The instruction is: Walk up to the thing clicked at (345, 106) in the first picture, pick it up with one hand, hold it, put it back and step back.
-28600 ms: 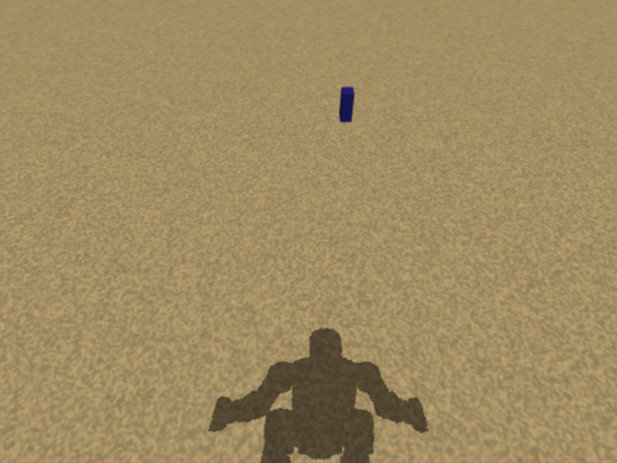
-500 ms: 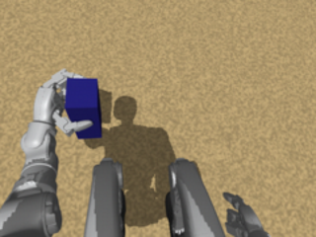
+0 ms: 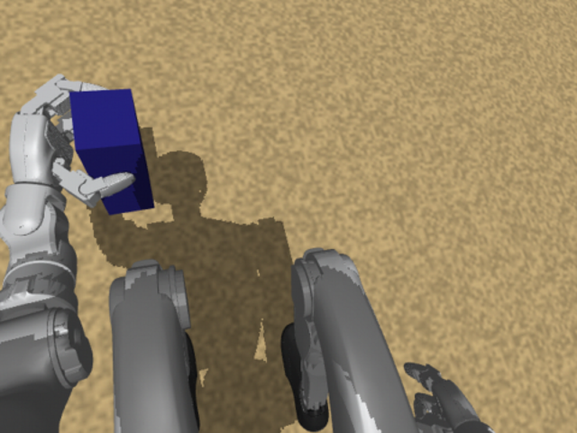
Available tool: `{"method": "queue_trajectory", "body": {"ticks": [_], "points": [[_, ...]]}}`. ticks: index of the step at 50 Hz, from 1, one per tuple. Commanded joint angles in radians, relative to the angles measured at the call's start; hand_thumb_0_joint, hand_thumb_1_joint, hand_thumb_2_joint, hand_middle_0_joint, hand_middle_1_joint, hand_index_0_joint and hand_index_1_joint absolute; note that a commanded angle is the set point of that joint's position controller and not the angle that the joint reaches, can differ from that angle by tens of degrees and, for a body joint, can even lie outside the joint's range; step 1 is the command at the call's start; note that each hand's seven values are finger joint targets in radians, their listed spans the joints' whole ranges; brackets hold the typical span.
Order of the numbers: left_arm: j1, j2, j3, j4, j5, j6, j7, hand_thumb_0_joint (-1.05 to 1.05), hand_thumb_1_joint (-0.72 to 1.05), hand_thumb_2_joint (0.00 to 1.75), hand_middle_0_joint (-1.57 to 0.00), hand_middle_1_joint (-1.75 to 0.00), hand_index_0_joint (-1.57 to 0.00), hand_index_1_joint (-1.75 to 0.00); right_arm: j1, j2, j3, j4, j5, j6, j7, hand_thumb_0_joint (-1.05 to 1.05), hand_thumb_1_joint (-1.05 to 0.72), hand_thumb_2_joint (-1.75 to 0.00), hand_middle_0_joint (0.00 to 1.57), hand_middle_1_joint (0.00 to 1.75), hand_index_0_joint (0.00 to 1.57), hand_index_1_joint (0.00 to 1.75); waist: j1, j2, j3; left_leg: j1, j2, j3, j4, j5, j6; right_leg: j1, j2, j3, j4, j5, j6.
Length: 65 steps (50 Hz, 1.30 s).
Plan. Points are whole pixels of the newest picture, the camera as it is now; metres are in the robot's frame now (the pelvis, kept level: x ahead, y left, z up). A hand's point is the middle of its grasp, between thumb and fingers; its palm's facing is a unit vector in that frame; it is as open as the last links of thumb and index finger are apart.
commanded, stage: crouch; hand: left
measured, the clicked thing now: (118, 159) +0.46 +0.19 -0.06
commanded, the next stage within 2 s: lower in 0.56 s
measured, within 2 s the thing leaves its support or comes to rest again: neither
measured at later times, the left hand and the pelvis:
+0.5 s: hand (109, 161) +0.48 +0.22 -0.10, palm faces -0.01 -1.00 +0.00, open 11.4 cm; pelvis +0.00 +0.00 -0.05, yaw -4 degrees
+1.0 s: hand (121, 177) +0.48 +0.22 -0.17, palm faces +0.00 -1.00 +0.01, open 11.4 cm; pelvis +0.00 +0.01 -0.06, yaw -7 degrees
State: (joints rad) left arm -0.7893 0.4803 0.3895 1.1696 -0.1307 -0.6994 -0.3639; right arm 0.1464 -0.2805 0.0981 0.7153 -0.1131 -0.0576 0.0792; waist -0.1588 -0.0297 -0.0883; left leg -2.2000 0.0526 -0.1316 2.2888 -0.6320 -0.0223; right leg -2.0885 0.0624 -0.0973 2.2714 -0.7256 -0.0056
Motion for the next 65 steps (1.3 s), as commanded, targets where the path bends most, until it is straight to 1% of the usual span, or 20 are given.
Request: {"method": "queue_trajectory", "body": {"ticks": [1, 8, 10, 20, 23, 26, 33, 37, 43, 46, 48, 49, 51, 53, 54, 56, 57, 59, 63, 65], "points": [[-0.288, 0.195, 0.030, -0.157, -0.021, -0.068, 0.001, 0.00, -0.12, 1.09, -1.22, -1.29, -1.23, -1.29, 0.111, -0.231, -0.057, -0.051, -0.005, -0.009, -0.006, 0.00, -0.90, -0.90, 0.20, 0.30, 0.20, 0.30, 0.002, 0.168, -0.601, 0.422, -0.017, 0.067, -0.180, 0.056, 0.040, 0.279, 0.020, -0.035, -0.260, 0.166, -0.029], [-0.313, 0.258, 0.063, -0.243, -0.012, -0.086, 0.019, 0.00, -0.04, 1.12, -1.20, -1.29, -1.22, -1.29, 0.107, -0.252, -0.044, -0.050, -0.022, 0.017, 0.001, 0.00, -0.90, -0.90, 0.20, 0.30, 0.20, 0.30, -0.011, 0.227, -0.620, 0.421, -0.008, 0.045, -0.139, 0.073, 0.034, 0.274, 0.029, -0.060, -0.200, 0.192, -0.031], [-0.299, 0.245, 0.061, -0.251, -0.024, -0.091, 0.025, 0.00, -0.05, 1.11, -1.19, -1.27, -1.20, -1.28, 0.081, -0.247, -0.035, -0.057, -0.026, 0.020, 0.002, 0.00, -0.90, -0.91, 0.20, 0.30, 0.20, 0.30, -0.005, 0.217, -0.615, 0.403, -0.007, 0.049, -0.122, 0.076, 0.036, 0.283, 0.032, -0.058, -0.198, 0.196, -0.027], [-0.271, 0.228, 0.022, -0.228, -0.023, -0.097, 0.045, 0.00, -0.02, 1.10, -1.16, -1.25, -1.17, -1.25, 0.063, -0.270, -0.012, -0.046, -0.051, 0.041, 0.010, 0.00, -0.90, -0.91, 0.20, 0.30, 0.20, 0.30, -0.042, 0.205, -0.550, 0.351, 0.002, 0.026, -0.048, 0.098, 0.038, 0.271, 0.041, -0.080, -0.158, 0.234, -0.019], [-0.250, 0.259, 0.048, -0.220, -0.017, -0.096, 0.055, 0.00, 0.00, 1.13, -1.17, -1.27, -1.18, -1.28, 0.060, -0.278, -0.007, -0.051, -0.056, 0.049, 0.014, 0.00, -0.90, -0.90, 0.20, 0.30, 0.20, 0.30, -0.030, 0.229, -0.555, 0.364, 0.003, 0.017, -0.047, 0.086, 0.034, 0.263, 0.044, -0.093, -0.139, 0.216, -0.022], [-0.251, 0.225, 0.014, -0.224, -0.027, -0.099, 0.058, 0.00, 0.01, 1.12, -1.15, -1.26, -1.16, -1.26, 0.039, -0.287, 0.002, -0.059, -0.058, 0.054, 0.015, 0.00, -0.89, -0.90, 0.20, 0.30, 0.20, 0.30, -0.050, 0.232, -0.525, 0.354, 0.002, 0.003, -0.048, 0.068, 0.030, 0.243, 0.047, -0.109, -0.125, 0.205, -0.024], [-0.267, 0.261, 0.009, -0.248, -0.019, -0.111, 0.084, 0.00, -0.01, 1.09, -1.14, -1.23, -1.15, -1.24, 0.016, -0.296, 0.019, -0.071, -0.066, 0.059, 0.019, 0.00, -0.89, -0.90, 0.20, 0.30, 0.20, 0.30, -0.052, 0.261, -0.492, 0.353, 0.004, -0.008, -0.034, 0.054, 0.026, 0.220, 0.051, -0.118, -0.110, 0.198, -0.026], [-0.241, 0.235, -0.024, -0.182, -0.015, -0.120, 0.096, 0.00, -0.07, 1.09, -1.21, -1.27, -1.20, -1.28, 0.011, -0.311, 0.038, -0.065, -0.075, 0.063, 0.020, 0.00, -0.90, -0.90, 0.20, 0.30, 0.20, 0.30, -0.086, 0.250, -0.458, 0.371, 0.008, -0.025, -0.014, 0.075, 0.024, 0.202, 0.055, -0.132, -0.102, 0.219, -0.025], [-0.244, 0.321, 0.011, -0.139, -0.032, -0.179, 0.109, 0.00, -0.04, 1.10, -1.24, -1.29, -1.24, -1.30, -0.046, -0.336, 0.080, -0.117, -0.093, 0.062, 0.023, 0.00, -0.90, -0.90, 0.20, 0.30, 0.20, 0.30, -0.096, 0.209, -0.435, 0.315, 0.008, -0.039, 0.012, 0.033, 0.030, 0.257, 0.065, -0.145, -0.112, 0.190, -0.018], [-0.241, 0.317, -0.010, -0.120, -0.030, -0.205, 0.102, 0.00, 0.00, 1.12, -1.23, -1.29, -1.23, -1.31, -0.053, -0.339, 0.104, -0.103, -0.107, 0.059, 0.026, 0.00, -0.91, -0.91, 0.20, 0.30, 0.20, 0.30, -0.105, 0.253, -0.446, 0.381, 0.014, -0.050, 0.020, 0.090, 0.022, 0.268, 0.069, -0.153, -0.093, 0.242, -0.018], [-0.247, 0.338, 0.001, -0.105, -0.029, -0.219, 0.111, 0.00, -0.04, 1.11, -1.21, -1.27, -1.20, -1.29, -0.073, -0.350, 0.118, -0.112, -0.114, 0.059, 0.024, 0.00, -0.91, -0.91, 0.20, 0.30, 0.20, 0.30, -0.114, 0.272, -0.427, 0.404, 0.020, -0.061, 0.020, 0.098, 0.017, 0.247, 0.069, -0.162, -0.087, 0.244, -0.020], [-0.233, 0.375, 0.029, -0.092, -0.027, -0.226, 0.118, 0.00, -0.05, 1.10, -1.19, -1.25, -1.18, -1.28, -0.088, -0.361, 0.122, -0.120, -0.116, 0.062, 0.022, 0.00, -0.91, -0.91, 0.20, 0.30, 0.20, 0.30, -0.110, 0.289, -0.403, 0.398, 0.021, -0.068, 0.010, 0.080, 0.013, 0.236, 0.069, -0.167, -0.083, 0.225, -0.023], [-0.250, 0.361, 0.009, -0.083, -0.030, -0.236, 0.123, 0.00, -0.07, 1.09, -1.15, -1.23, -1.14, -1.25, -0.081, -0.359, 0.142, -0.104, -0.128, 0.067, 0.023, 0.00, -0.91, -0.91, 0.20, 0.30, 0.20, 0.30, -0.125, 0.312, -0.406, 0.418, 0.024, -0.072, 0.024, 0.110, 0.012, 0.259, 0.073, -0.171, -0.082, 0.258, -0.020], [-0.240, 0.399, 0.025, -0.094, -0.030, -0.248, 0.129, 0.00, -0.09, 1.07, -1.14, -1.21, -1.13, -1.24, -0.091, -0.360, 0.158, -0.106, -0.137, 0.069, 0.023, 0.00, -0.91, -0.91, 0.20, 0.30, 0.20, 0.30, -0.117, 0.315, -0.424, 0.429, 0.026, -0.073, 0.040, 0.143, 0.013, 0.292, 0.076, -0.166, -0.088, 0.289, -0.018], [-0.250, 0.397, 0.017, -0.086, -0.029, -0.252, 0.131, 0.00, -0.09, 1.06, -1.13, -1.21, -1.12, -1.23, -0.092, -0.362, 0.166, -0.103, -0.142, 0.071, 0.023, 0.00, -0.91, -0.91, 0.20, 0.30, 0.20, 0.30, -0.129, 0.325, -0.409, 0.424, 0.027, -0.076, 0.045, 0.150, 0.014, 0.298, 0.075, -0.168, -0.087, 0.300, -0.015], [-0.237, 0.415, 0.021, -0.080, -0.023, -0.260, 0.136, 0.00, -0.11, 1.05, -1.12, -1.19, -1.11, -1.21, -0.117, -0.365, 0.176, -0.105, -0.148, 0.072, 0.022, 0.00, -0.91, -0.91, 0.20, 0.30, 0.20, 0.30, -0.126, 0.325, -0.390, 0.423, 0.029, -0.080, 0.045, 0.148, 0.013, 0.288, 0.076, -0.172, -0.083, 0.298, -0.018], [-0.247, 0.418, 0.013, -0.065, -0.019, -0.264, 0.139, 0.00, -0.11, 1.05, -1.11, -1.19, -1.10, -1.21, -0.111, -0.370, 0.183, -0.104, -0.153, 0.076, 0.021, 0.00, -0.91, -0.91, 0.20, 0.30, 0.20, 0.30, -0.146, 0.339, -0.377, 0.425, 0.031, -0.089, 0.041, 0.140, 0.010, 0.293, 0.078, -0.180, -0.080, 0.294, -0.017], [-0.225, 0.423, 0.019, -0.043, -0.023, -0.271, 0.145, 0.00, -0.10, 1.04, -1.09, -1.17, -1.08, -1.19, -0.135, -0.372, 0.195, -0.116, -0.157, 0.078, 0.021, 0.00, -0.91, -0.91, 0.20, 0.30, 0.20, 0.30, -0.141, 0.310, -0.359, 0.396, 0.030, -0.092, 0.046, 0.126, 0.013, 0.304, 0.080, -0.184, -0.085, 0.286, -0.015], [-0.240, 0.437, 0.012, -0.023, -0.029, -0.284, 0.151, 0.00, -0.14, 1.03, -1.09, -1.17, -1.09, -1.19, -0.141, -0.387, 0.217, -0.118, -0.167, 0.081, 0.020, 0.00, -0.91, -0.91, 0.20, 0.30, 0.20, 0.30, -0.170, 0.297, -0.339, 0.394, 0.032, -0.107, 0.052, 0.103, 0.014, 0.309, 0.085, -0.199, -0.090, 0.280, -0.011], [-0.212, 0.445, 0.008, -0.001, -0.025, -0.284, 0.149, 0.00, -0.12, 1.02, -1.08, -1.17, -1.08, -1.18, -0.157, -0.392, 0.226, -0.128, -0.171, 0.083, 0.018, 0.00, -0.91, -0.90, 0.20, 0.30, 0.20, 0.30, -0.166, 0.318, -0.335, 0.428, 0.036, -0.117, 0.043, 0.122, 0.009, 0.297, 0.089, -0.209, -0.081, 0.285, -0.013]]}}
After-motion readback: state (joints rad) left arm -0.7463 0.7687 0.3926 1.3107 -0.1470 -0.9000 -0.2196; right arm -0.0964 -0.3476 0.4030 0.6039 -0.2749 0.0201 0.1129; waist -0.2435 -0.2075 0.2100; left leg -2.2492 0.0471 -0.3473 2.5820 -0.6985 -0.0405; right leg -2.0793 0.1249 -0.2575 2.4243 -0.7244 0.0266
